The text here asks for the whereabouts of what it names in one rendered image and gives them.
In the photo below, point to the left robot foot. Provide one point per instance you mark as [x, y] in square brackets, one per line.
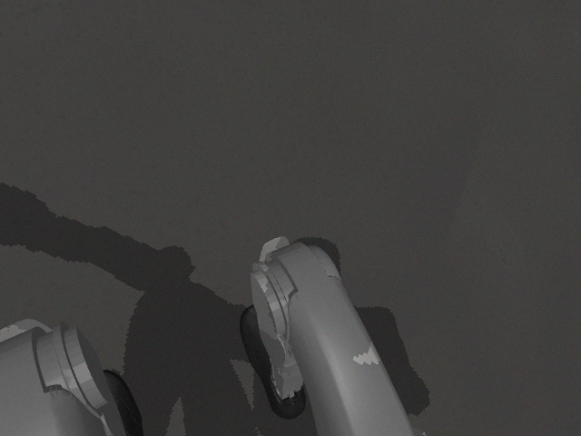
[130, 415]

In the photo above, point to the right robot foot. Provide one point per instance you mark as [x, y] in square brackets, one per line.
[288, 408]

